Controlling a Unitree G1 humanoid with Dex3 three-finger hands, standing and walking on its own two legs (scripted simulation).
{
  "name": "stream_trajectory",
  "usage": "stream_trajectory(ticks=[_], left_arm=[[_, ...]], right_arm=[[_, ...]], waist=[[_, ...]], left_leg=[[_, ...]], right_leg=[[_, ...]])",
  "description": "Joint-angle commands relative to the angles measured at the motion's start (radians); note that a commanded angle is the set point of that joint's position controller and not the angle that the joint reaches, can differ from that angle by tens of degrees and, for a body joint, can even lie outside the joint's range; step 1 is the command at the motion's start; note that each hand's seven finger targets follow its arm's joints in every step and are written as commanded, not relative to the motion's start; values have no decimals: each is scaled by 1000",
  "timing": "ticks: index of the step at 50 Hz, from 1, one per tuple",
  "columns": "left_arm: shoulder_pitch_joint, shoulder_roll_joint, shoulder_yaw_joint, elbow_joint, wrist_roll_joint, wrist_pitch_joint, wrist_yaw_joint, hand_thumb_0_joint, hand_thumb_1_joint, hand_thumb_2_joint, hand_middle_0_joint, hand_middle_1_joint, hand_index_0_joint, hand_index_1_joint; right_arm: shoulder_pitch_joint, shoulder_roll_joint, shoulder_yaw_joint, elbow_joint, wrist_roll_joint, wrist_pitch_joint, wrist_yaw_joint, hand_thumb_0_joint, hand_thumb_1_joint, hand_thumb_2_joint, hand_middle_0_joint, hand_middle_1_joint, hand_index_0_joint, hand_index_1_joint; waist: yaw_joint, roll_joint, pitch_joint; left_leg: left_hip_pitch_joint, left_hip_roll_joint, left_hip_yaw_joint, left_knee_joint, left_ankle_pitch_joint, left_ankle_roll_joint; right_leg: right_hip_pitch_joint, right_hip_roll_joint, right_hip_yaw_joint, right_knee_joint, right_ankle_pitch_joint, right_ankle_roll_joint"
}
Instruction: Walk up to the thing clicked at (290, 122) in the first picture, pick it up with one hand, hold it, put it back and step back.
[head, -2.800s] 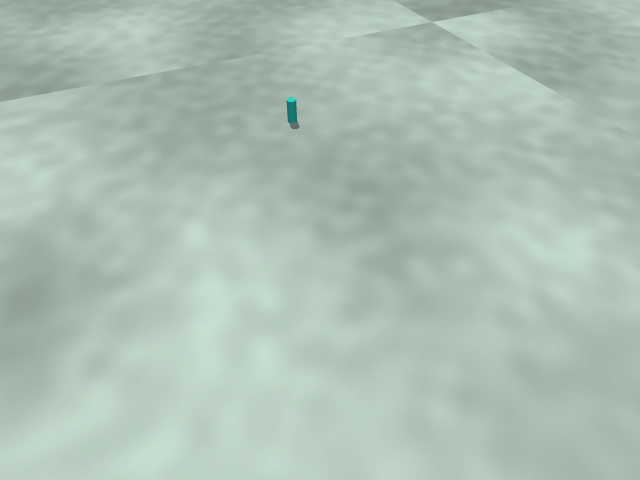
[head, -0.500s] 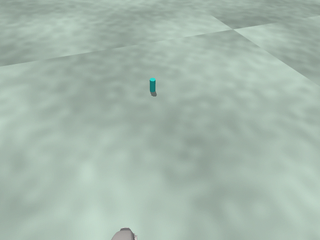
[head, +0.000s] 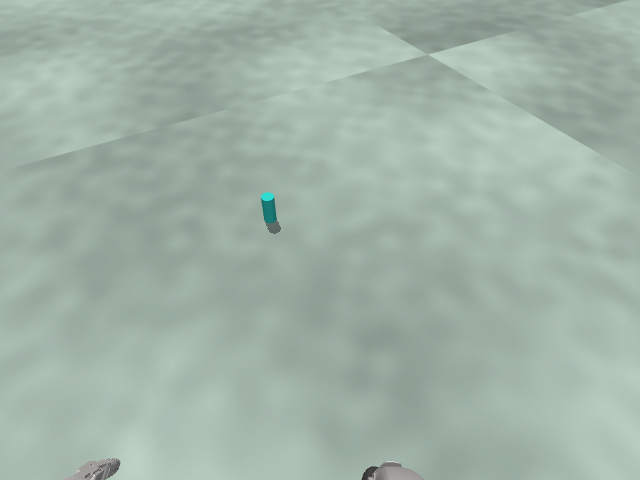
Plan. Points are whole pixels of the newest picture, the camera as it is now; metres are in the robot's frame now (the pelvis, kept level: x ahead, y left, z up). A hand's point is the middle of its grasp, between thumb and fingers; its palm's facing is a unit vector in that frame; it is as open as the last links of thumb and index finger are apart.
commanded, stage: walk up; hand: left
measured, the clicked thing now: (268, 208) +1.29 +0.19 -0.70
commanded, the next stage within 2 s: none
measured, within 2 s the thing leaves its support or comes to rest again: neither
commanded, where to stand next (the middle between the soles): +1.04 -0.01 m, yaw +2 degrees
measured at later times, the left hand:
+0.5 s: hand (133, 413) +0.27 +0.29 -0.15, palm faces +0.03 -0.93 -0.36, open 7.4 cm
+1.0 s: hand (196, 241) +0.59 +0.25 -0.12, palm faces -0.02 -0.91 -0.41, open 7.4 cm
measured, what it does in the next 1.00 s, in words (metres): walks ahead: right foot, then left foot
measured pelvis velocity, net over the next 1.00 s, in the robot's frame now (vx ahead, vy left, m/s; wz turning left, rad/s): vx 0.50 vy -0.04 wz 0.02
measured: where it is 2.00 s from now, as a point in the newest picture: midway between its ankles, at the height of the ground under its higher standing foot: (325, 294)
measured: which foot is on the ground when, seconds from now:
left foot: down 0.00-0.06, up 0.08-0.46, down 0.48-0.94, up 0.96-1.00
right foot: up 0.00-0.02, down 0.04-0.52, up 0.54-0.90, down 0.92-1.00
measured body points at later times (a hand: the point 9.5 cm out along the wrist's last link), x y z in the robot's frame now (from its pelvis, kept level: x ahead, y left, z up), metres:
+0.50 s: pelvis +0.27 +0.00 -0.01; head +0.28 +0.02 +0.44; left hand +0.27 +0.34 -0.13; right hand +0.39 -0.32 -0.10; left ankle +0.38 +0.13 -0.73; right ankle +0.16 -0.12 -0.73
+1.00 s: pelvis +0.50 -0.04 -0.01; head +0.51 -0.06 +0.44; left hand +0.59 +0.29 -0.10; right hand +0.54 -0.37 -0.14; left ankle +0.40 +0.11 -0.68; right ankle +0.58 -0.16 -0.73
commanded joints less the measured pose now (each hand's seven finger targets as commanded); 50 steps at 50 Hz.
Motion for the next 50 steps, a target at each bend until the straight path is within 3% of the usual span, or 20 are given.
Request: stream_trajectory(ticks=[1,2,3,4,5,9,19,23,24,25,26,29,32,36,42,45,46,47,48,50], left_arm=[[129,224,84,-32,2,-42,35,0,900,900,-200,-300,-200,-300],[254,304,114,-19,11,-47,52,0,900,900,-200,-300,-200,-300],[275,382,123,-38,0,-52,62,0,900,900,-200,-300,-200,-300],[223,363,114,-47,-21,-48,66,0,900,900,-200,-300,-200,-300],[162,325,104,-60,-26,-48,72,0,900,900,-200,-300,-200,-300],[73,228,75,-86,-15,-64,76,0,900,900,-200,-300,-200,-300],[121,248,76,-115,1,-71,60,0,900,900,-200,-300,-200,-300],[113,245,61,-123,4,-59,69,0,900,900,-200,-300,-200,-300],[157,201,42,-123,-1,-53,74,0,900,900,-200,-300,-200,-300],[204,115,17,-140,-18,-50,79,0,900,900,-200,-300,-200,-300],[211,193,38,-124,-25,-46,92,0,900,900,-200,-300,-200,-300],[184,221,34,-75,-24,-45,92,0,900,900,-200,-300,-200,-300],[247,198,37,-38,-16,-30,67,0,900,900,-200,-300,-200,-300],[126,183,40,-79,3,-25,43,0,900,900,-200,-300,-200,-300],[52,174,55,-71,5,-32,28,0,900,900,-200,-300,-200,-300],[165,208,77,-36,8,-50,43,0,900,900,-200,-300,-200,-300],[273,252,97,-13,11,-62,57,0,900,900,-200,-300,-200,-300],[328,337,115,-30,13,-72,74,0,900,900,-200,-300,-200,-300],[306,379,113,-39,1,-67,78,0,900,900,-200,-300,-200,-300],[211,307,94,-68,-21,-63,88,0,900,900,-200,-300,-200,-300]], right_arm=[[-47,-233,-65,-105,-6,-24,-35,0,-900,-900,200,300,200,300],[17,-164,-42,-115,1,-24,-32,0,-900,-900,200,300,200,300],[24,-174,-38,-124,19,-22,-31,0,-900,-900,200,300,200,300],[-58,-251,-56,-104,7,-15,-42,0,-900,-900,200,300,200,300],[-64,-251,-58,-84,17,-12,-40,0,-900,-900,200,300,200,300],[-4,-218,-57,-38,7,3,-13,0,-900,-900,200,300,200,300],[-227,-171,-64,-94,-12,-4,28,0,-900,-900,200,300,200,300],[-103,-210,-83,-57,-16,-13,14,0,-900,-900,200,300,200,300],[21,-257,-99,-26,-28,-20,2,0,-900,-900,200,300,200,300],[126,-354,-128,-30,-46,-25,-15,0,-900,-900,200,300,200,300],[102,-394,-137,-57,-8,-24,-20,0,-900,-900,200,300,200,300],[-45,-288,-96,-88,19,-18,-33,0,-900,-900,200,300,200,300],[-119,-258,-79,-111,14,-28,-26,0,-900,-900,200,300,200,300],[-90,-283,-86,-118,4,-35,-22,0,-900,-900,200,300,200,300],[-132,-280,-87,-132,3,-24,-14,0,-900,-900,200,300,200,300],[-116,-242,-72,-138,-1,-14,-23,0,-900,-900,200,300,200,300],[-63,-183,-49,-136,2,-14,-22,0,-900,-900,200,300,200,300],[-44,-117,-24,-159,3,-11,-22,0,-900,-900,200,300,200,300],[-81,-205,-49,-145,9,-2,-32,0,-900,-900,200,300,200,300],[-100,-235,-53,-111,22,2,-35,0,-900,-900,200,300,200,300]], waist=[[137,-25,-136],[178,-235,-241],[174,-295,-218],[177,-123,-146],[142,-62,-90],[60,-113,-28],[105,-69,12],[14,10,-42],[-38,141,-134],[-67,378,-236],[-66,288,-242],[12,109,-67],[60,185,-31],[25,188,6],[38,168,21],[113,51,-61],[161,-137,-137],[166,-317,-144],[174,-237,-121],[134,-89,-43]], left_leg=[[-256,139,-44,323,460,132],[-419,44,-13,619,249,101],[-668,-75,-72,794,-93,65],[-685,1,-183,870,-91,71],[-664,31,-230,870,-5,75],[-563,69,-192,678,122,63],[-445,55,-89,192,314,30],[-173,-2,-52,144,232,67],[16,13,-107,82,131,113],[201,288,-523,-3,21,194],[213,418,-838,-139,-16,300],[-43,301,-439,-97,238,241],[-200,236,-257,-144,222,228],[-171,253,-234,-181,160,271],[-277,206,-161,-135,65,220],[-335,166,-109,151,240,171],[-405,79,-35,453,249,133],[-606,-37,-46,690,-95,89],[-714,-56,-132,803,-148,76],[-704,15,-234,827,-25,73]], right_leg=[[488,64,-11,-70,-132,-50],[671,-112,252,-147,-369,-82],[766,-343,732,-344,-398,-186],[647,-343,730,-359,-389,-234],[551,-293,565,-352,-306,-219],[346,-148,224,-358,-132,-169],[292,-124,72,-352,-208,-161],[232,-111,31,-112,15,-127],[169,-37,-31,165,86,-95],[-49,71,-56,488,-212,-24],[-182,150,56,582,-466,-22],[-127,28,168,579,-307,-17],[-11,-8,98,433,-254,16],[-72,-38,51,241,-198,39],[120,-1,-8,39,-46,18],[398,48,-22,-32,-115,-6],[545,-5,83,-141,-244,-35],[639,-227,458,-261,-341,-94],[615,-343,699,-363,-358,-198],[512,-283,487,-311,-147,-226]])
